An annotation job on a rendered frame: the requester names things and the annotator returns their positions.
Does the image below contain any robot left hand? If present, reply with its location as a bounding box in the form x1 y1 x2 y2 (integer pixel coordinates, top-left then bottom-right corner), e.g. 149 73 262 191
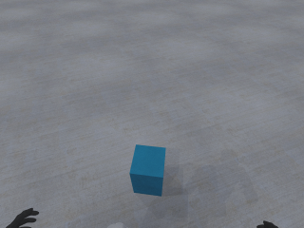
6 208 39 228

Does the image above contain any carton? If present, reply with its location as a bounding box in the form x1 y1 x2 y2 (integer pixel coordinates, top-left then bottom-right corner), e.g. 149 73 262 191
129 144 166 197

